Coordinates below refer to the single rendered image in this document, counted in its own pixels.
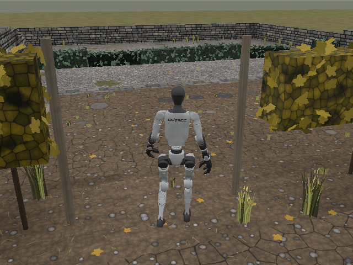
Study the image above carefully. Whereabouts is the robot left upper arm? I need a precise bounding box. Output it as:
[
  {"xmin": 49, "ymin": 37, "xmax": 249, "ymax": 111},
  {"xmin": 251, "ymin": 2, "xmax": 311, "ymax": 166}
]
[{"xmin": 151, "ymin": 110, "xmax": 166, "ymax": 140}]

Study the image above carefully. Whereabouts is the right robot thigh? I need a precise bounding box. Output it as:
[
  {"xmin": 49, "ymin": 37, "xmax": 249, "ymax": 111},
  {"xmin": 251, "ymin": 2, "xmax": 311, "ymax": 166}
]
[{"xmin": 183, "ymin": 153, "xmax": 195, "ymax": 189}]

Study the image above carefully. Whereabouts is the robot right hand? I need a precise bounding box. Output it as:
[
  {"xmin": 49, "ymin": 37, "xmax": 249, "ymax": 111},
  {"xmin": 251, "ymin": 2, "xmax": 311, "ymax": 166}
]
[{"xmin": 199, "ymin": 159, "xmax": 212, "ymax": 174}]

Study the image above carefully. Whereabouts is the robot right upper arm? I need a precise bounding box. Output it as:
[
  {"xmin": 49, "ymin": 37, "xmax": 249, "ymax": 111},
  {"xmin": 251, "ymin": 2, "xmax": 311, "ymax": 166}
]
[{"xmin": 189, "ymin": 111, "xmax": 204, "ymax": 143}]

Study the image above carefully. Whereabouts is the robot left forearm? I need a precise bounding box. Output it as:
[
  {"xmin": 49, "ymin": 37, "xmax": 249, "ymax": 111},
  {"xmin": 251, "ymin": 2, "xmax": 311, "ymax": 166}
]
[{"xmin": 147, "ymin": 132, "xmax": 156, "ymax": 150}]

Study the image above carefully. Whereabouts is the robot right foot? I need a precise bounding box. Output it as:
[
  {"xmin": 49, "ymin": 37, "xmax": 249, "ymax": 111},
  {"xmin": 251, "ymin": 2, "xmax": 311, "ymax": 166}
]
[{"xmin": 183, "ymin": 209, "xmax": 191, "ymax": 222}]

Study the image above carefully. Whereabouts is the robot left hand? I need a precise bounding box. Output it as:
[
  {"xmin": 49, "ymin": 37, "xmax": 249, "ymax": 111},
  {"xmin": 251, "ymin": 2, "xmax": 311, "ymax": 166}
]
[{"xmin": 146, "ymin": 148, "xmax": 159, "ymax": 158}]

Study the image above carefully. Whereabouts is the robot right forearm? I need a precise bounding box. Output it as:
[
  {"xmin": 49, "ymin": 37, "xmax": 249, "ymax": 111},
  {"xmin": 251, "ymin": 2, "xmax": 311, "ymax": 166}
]
[{"xmin": 198, "ymin": 134, "xmax": 210, "ymax": 161}]

